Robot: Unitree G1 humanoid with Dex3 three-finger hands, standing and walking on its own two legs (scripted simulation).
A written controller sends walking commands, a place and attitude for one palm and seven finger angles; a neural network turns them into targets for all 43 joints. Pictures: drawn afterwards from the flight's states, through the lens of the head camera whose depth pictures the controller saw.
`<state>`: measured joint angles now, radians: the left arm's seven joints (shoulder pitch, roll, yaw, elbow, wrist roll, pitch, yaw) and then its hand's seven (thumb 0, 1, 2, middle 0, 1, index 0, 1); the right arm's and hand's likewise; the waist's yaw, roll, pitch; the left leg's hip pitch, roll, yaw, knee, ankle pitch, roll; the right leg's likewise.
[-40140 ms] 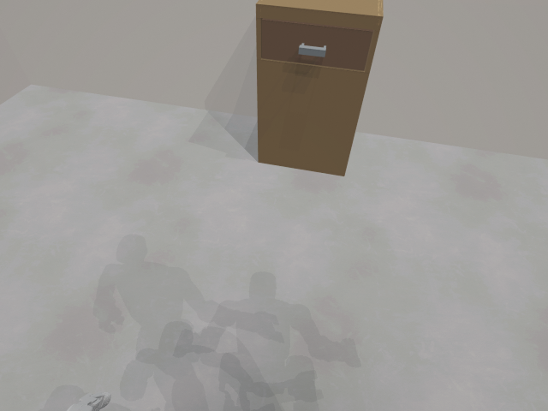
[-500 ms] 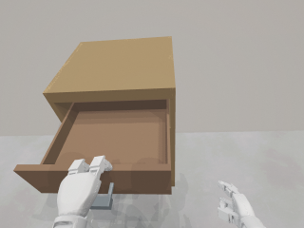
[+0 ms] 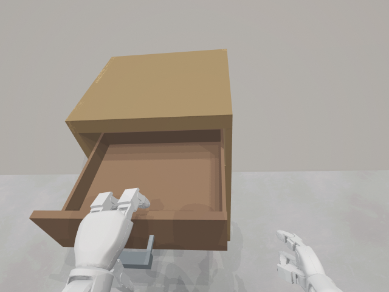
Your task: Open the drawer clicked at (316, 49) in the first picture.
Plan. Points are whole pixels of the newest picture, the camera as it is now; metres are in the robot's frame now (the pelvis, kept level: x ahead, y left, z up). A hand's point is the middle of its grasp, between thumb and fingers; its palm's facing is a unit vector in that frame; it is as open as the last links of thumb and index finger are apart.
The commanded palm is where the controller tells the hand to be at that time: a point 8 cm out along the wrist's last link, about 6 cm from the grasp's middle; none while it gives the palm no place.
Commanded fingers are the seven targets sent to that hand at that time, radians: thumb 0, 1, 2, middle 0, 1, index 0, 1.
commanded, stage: lift the hand off the handle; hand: left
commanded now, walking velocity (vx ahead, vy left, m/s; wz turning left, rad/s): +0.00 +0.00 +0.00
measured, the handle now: (129, 249) +0.23 +0.20 -0.06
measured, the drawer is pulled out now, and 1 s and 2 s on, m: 0.29 0.29 0.29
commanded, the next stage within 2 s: draw the hand back to the body in 0.16 s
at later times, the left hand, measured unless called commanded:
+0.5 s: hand (103, 235) +0.19 +0.19 +0.09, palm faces +0.12 -0.16 -0.98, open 13.9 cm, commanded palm +0.15 +0.19 +0.16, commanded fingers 0.00 -0.50 0.30 -0.30 -1.20 -0.30 -1.20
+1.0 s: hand (95, 230) +0.18 +0.19 +0.12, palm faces +0.23 -0.85 -0.48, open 13.7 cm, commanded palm +0.14 +0.24 +0.18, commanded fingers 0.00 -0.22 0.42 -0.28 -1.02 -0.28 -1.02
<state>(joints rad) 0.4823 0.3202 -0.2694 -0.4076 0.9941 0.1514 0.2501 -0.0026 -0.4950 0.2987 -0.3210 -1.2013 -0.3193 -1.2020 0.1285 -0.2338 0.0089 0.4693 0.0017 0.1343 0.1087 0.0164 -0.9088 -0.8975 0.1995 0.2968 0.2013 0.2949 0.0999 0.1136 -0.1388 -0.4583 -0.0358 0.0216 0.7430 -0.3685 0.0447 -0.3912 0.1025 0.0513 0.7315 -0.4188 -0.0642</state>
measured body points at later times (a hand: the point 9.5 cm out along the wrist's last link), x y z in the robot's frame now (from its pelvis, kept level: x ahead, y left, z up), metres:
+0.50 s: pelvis +0.00 -0.01 +0.01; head -0.02 -0.05 +0.45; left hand +0.18 +0.20 +0.14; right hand +0.23 -0.19 -0.07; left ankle +0.01 +0.09 -0.71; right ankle -0.03 -0.09 -0.71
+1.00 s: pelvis +0.01 +0.01 +0.02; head +0.00 -0.02 +0.46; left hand +0.17 +0.24 +0.15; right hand +0.23 -0.18 -0.05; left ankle +0.01 +0.09 -0.71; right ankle -0.03 -0.09 -0.71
